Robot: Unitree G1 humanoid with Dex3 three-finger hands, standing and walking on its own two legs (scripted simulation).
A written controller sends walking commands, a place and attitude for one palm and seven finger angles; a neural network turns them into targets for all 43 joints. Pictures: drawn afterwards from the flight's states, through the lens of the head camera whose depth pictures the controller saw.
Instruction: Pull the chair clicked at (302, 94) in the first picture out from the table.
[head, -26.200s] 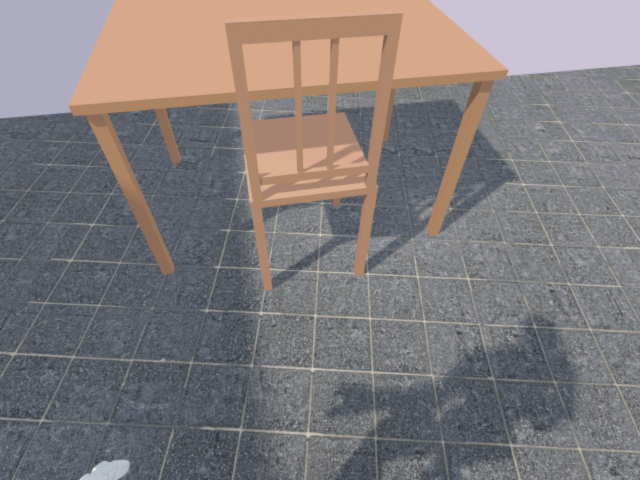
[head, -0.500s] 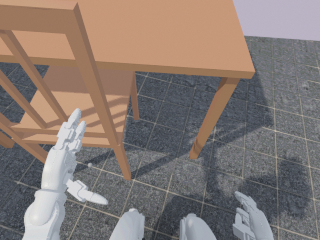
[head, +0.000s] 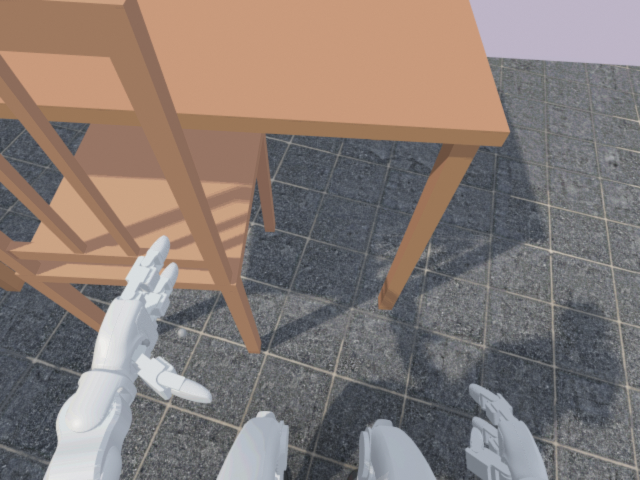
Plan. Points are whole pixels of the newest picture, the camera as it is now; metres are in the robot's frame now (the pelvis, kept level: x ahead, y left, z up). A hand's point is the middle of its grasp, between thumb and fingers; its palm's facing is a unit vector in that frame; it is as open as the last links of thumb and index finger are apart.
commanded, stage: aim the fingers beside a spindle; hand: left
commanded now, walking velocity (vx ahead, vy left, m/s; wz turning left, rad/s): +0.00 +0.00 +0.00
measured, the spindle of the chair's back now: (8, 176) +0.45 +0.41 +0.08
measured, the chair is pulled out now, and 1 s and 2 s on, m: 0.00 0.00 0.00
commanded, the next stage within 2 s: push the fingers through the gap in 1.00 s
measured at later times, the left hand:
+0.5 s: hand (183, 329) +0.27 +0.16 +0.06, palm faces -0.08 -0.99 -0.07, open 16.9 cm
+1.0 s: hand (178, 342) +0.27 +0.18 +0.01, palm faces -0.06 -1.00 -0.01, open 16.9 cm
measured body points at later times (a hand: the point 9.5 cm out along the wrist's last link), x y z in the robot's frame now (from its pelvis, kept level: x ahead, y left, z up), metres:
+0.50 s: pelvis +0.00 +0.00 +0.00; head +0.09 +0.01 +0.45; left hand +0.27 +0.22 +0.06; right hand +0.18 -0.23 -0.08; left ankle +0.03 +0.10 -0.62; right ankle +0.02 -0.11 -0.62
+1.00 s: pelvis +0.00 +0.00 +0.00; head +0.09 +0.02 +0.44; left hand +0.27 +0.23 +0.02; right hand +0.18 -0.23 -0.09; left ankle +0.03 +0.10 -0.62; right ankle +0.02 -0.11 -0.62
